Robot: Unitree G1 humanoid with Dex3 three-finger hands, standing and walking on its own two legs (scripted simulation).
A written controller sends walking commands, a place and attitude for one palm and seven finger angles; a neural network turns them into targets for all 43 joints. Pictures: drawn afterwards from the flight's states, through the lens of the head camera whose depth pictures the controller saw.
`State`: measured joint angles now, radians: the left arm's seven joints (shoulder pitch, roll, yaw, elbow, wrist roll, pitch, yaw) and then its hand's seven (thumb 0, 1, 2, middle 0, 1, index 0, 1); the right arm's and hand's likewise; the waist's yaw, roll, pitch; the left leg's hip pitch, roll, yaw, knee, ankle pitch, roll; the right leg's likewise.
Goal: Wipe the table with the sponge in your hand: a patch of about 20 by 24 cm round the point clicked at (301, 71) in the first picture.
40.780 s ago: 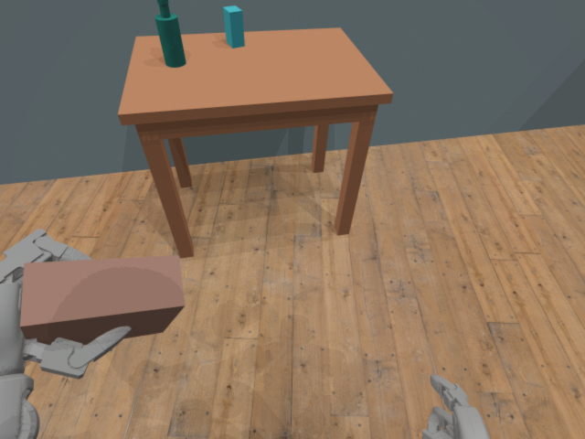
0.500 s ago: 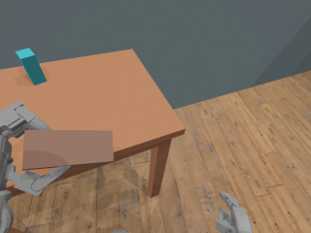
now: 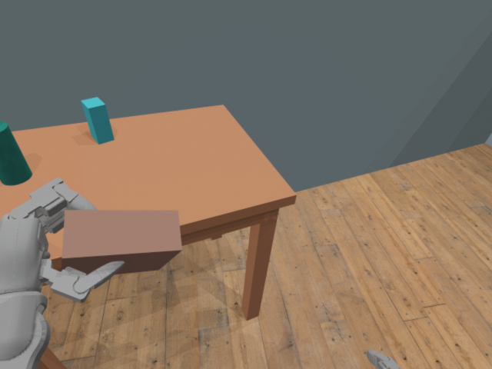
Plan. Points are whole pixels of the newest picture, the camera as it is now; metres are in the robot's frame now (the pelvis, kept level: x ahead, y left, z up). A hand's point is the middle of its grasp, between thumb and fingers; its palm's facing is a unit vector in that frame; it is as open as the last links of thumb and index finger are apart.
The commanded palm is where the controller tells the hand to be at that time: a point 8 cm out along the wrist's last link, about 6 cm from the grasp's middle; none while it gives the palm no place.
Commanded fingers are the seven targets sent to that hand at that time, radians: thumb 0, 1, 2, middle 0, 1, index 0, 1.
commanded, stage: stop stepping back and stand still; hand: left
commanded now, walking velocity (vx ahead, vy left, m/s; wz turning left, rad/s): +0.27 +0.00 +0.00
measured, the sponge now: (137, 244) +0.25 +0.18 +0.14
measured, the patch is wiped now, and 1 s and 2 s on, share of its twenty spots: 0.95 0.95 0.95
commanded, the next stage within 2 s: stand and wait in 1.54 s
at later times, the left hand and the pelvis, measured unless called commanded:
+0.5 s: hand (96, 257) +0.21 +0.21 +0.16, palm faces +0.34 -0.88 -0.34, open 9.5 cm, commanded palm +0.15 +0.25 +0.19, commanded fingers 0.00 0.10 1.30 -1.20 -1.60 -1.20 -1.60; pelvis -0.02 -0.02 +0.00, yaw -2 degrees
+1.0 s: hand (102, 239) +0.24 +0.21 +0.16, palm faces +0.34 -0.87 -0.34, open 9.5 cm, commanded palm +0.19 +0.26 +0.19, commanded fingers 0.00 0.10 1.30 -1.20 -1.60 -1.20 -1.60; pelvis +0.02 -0.02 +0.02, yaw -1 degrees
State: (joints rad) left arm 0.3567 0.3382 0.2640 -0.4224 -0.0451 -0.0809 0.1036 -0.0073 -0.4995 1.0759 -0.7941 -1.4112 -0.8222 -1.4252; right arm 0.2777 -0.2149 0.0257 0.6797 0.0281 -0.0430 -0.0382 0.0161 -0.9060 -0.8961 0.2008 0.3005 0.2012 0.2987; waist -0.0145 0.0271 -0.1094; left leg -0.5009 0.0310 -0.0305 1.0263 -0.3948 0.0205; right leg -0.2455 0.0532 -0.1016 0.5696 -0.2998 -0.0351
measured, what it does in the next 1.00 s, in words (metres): steps on the spot: left foot, then right foot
